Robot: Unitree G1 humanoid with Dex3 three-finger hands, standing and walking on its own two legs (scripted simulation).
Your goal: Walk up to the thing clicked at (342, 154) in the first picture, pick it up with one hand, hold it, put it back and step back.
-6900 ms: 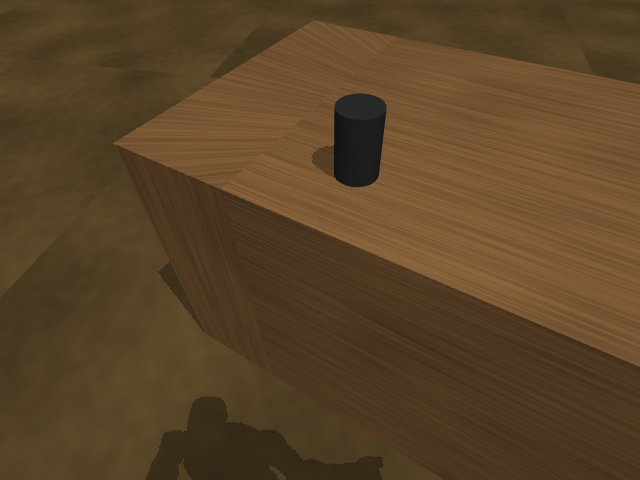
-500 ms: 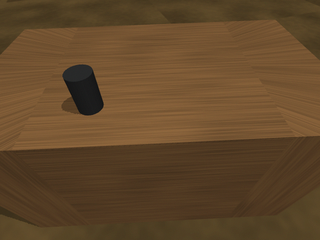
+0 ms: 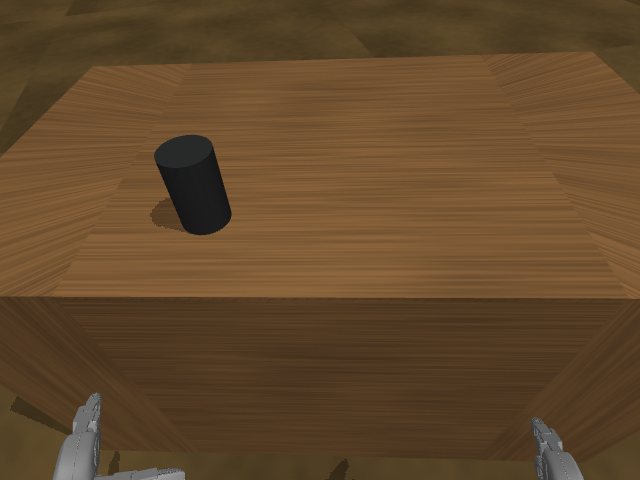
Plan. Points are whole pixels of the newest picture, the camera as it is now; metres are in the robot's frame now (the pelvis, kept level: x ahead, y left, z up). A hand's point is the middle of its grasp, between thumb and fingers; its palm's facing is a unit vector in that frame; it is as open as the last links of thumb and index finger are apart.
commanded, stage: rise first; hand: left
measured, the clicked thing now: (196, 186) +0.53 +0.23 +0.09
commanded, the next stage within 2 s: go down in 1.50 s
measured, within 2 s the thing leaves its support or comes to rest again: neither
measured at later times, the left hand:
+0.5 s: hand (77, 421) +0.18 +0.27 +0.07, palm faces +0.37 -0.82 -0.43, open 17.5 cm
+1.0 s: hand (30, 402) +0.17 +0.27 +0.15, palm faces +0.43 -0.77 -0.47, open 17.6 cm
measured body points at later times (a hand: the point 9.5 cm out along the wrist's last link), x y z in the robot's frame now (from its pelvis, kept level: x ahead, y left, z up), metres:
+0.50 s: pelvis +0.00 -0.01 +0.00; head +0.00 -0.03 +0.45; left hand +0.16 +0.31 +0.10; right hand +0.16 -0.27 -0.09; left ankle -0.01 +0.14 -0.74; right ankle -0.02 -0.14 -0.74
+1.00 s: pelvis -0.01 -0.01 +0.00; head -0.02 -0.03 +0.45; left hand +0.14 +0.31 +0.17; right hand +0.16 -0.27 -0.09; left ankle -0.01 +0.14 -0.74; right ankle -0.02 -0.14 -0.74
